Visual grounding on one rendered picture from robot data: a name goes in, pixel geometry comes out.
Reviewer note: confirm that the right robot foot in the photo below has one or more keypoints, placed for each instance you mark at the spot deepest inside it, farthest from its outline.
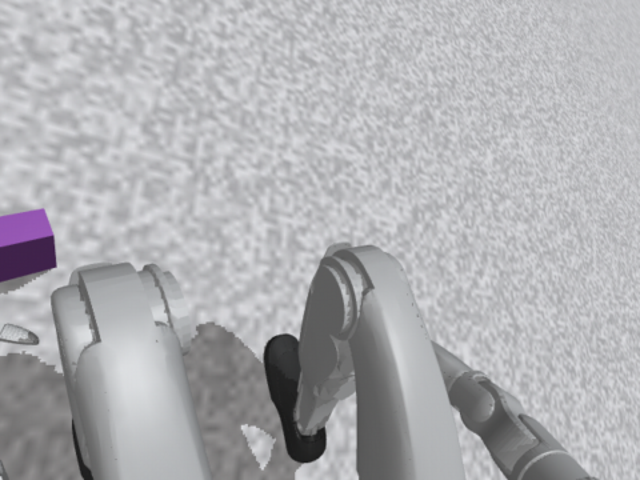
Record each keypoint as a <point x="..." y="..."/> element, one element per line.
<point x="283" y="369"/>

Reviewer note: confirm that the right robot arm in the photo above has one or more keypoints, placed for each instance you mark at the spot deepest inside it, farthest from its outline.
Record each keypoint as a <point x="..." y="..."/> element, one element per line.
<point x="519" y="445"/>

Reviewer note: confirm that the left robot foot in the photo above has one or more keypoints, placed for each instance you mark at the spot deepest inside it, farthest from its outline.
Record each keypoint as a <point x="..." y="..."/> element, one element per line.
<point x="85" y="472"/>

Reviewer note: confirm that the left robot hand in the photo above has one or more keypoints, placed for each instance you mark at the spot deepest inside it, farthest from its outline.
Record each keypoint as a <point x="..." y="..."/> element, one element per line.
<point x="14" y="334"/>

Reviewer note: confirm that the right robot hand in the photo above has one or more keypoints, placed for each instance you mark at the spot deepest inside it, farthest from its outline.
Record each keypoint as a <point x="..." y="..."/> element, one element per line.
<point x="451" y="367"/>

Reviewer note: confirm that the carton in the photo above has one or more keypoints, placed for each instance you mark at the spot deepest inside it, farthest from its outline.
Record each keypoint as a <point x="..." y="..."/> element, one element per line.
<point x="26" y="244"/>

